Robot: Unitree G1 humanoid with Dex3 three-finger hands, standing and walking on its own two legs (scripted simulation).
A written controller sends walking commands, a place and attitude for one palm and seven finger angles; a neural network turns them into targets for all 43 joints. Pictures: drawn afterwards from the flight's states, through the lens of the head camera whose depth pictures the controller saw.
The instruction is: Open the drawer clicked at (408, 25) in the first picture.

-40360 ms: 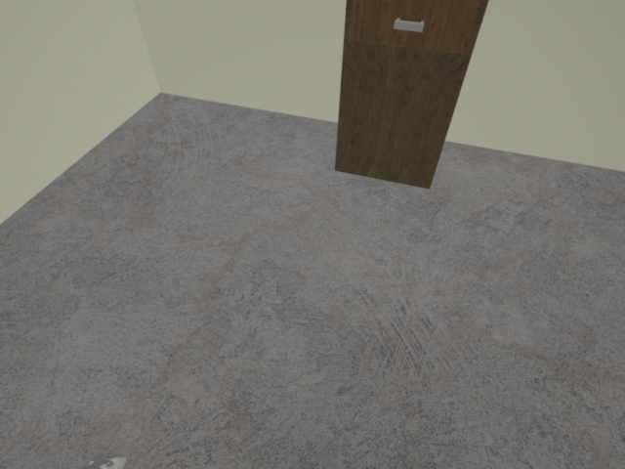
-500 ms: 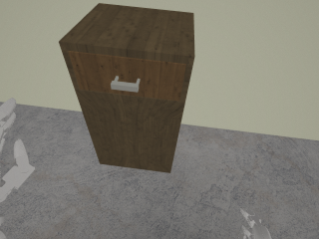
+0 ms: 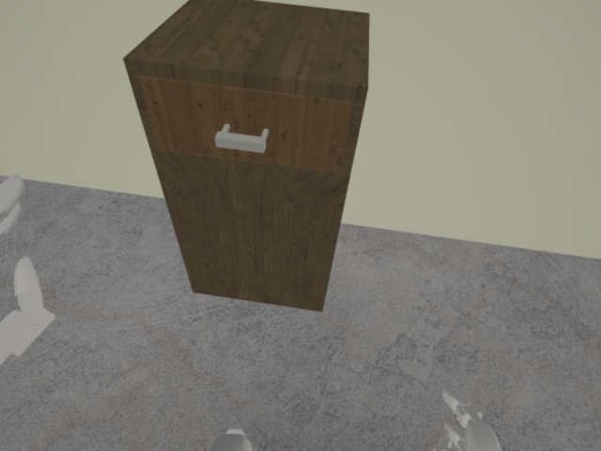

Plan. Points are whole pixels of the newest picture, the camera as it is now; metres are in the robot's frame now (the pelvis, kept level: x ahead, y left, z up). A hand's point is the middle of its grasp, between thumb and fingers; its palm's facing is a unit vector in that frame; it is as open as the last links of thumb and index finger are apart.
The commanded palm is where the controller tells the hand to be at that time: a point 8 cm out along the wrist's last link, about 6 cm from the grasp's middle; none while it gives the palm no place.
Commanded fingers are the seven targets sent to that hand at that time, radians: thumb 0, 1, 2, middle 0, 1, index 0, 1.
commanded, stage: step back with the hand held close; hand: left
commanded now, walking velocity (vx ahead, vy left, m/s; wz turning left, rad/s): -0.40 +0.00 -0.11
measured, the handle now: (243, 136) +0.73 +0.16 +0.01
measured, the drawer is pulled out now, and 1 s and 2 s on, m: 0.00 0.00 0.00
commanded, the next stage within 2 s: stop stepping back and stand still in 0.18 s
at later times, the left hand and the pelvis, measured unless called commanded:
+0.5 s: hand (15, 427) +0.11 +0.21 +0.19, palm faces +0.27 -0.84 -0.46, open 7.4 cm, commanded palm +0.05 +0.26 +0.21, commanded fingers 0.00 0.90 0.90 -0.20 -0.30 -0.20 -0.30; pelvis -0.10 +0.00 +0.02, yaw -5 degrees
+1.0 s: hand out of the picture +0.08 +0.24 +0.19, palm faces +0.35 -0.85 -0.40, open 7.4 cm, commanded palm +0.03 +0.29 +0.21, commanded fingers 0.00 0.90 0.90 -0.20 -0.30 -0.20 -0.30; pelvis -0.12 +0.02 +0.02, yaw -4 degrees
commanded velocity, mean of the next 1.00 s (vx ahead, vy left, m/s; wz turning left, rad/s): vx -0.02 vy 0.02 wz -0.03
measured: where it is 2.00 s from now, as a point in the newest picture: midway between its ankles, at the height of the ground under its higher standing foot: outside the picture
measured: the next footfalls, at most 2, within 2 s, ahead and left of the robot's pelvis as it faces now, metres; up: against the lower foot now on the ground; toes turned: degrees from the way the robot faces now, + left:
left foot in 0.18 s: +0.03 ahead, +0.14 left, +0.00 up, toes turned +3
right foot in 0.40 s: -0.06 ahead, -0.09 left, +0.00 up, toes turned -5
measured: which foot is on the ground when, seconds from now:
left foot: up 0.00-0.16, down 0.18-0.40, up 0.42-0.60, down 0.62-1.00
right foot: down 0.00-0.16, up 0.18-0.38, down 0.40-1.00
